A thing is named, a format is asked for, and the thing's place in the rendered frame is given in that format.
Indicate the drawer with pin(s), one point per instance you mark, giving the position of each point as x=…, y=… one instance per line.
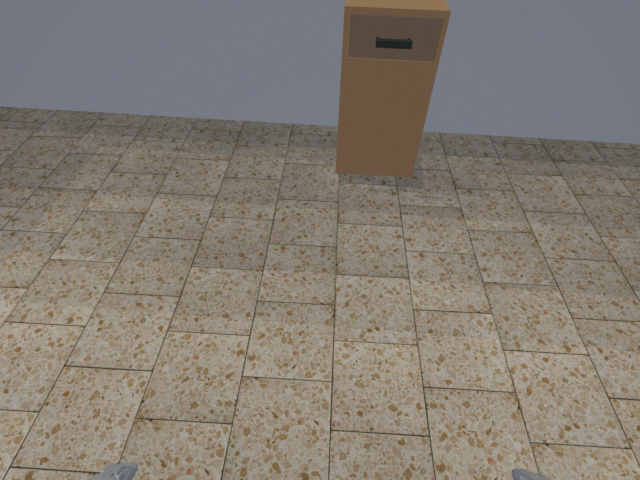
x=365, y=28

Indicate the cabinet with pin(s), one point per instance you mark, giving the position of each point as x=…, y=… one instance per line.
x=384, y=102

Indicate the handle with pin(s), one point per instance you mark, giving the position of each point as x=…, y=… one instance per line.
x=393, y=43

